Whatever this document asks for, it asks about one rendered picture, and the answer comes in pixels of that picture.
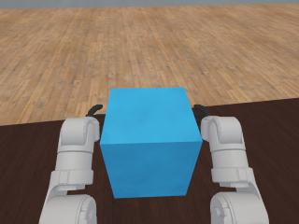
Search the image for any right robot upper arm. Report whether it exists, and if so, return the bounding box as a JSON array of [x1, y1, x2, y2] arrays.
[[210, 191, 269, 224]]

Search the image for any left robot upper arm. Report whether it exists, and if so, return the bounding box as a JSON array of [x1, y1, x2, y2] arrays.
[[40, 194, 97, 224]]

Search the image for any robot left forearm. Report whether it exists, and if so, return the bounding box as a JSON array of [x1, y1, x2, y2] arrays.
[[38, 117, 100, 224]]

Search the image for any right robot hand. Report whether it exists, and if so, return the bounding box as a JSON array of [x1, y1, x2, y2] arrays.
[[193, 104, 212, 141]]

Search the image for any robot right forearm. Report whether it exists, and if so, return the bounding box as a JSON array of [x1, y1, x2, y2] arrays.
[[200, 116, 269, 224]]

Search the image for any left robot hand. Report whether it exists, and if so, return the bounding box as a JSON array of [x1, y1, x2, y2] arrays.
[[85, 104, 106, 141]]

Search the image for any carton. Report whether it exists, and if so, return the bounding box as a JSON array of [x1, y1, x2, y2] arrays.
[[99, 87, 203, 199]]

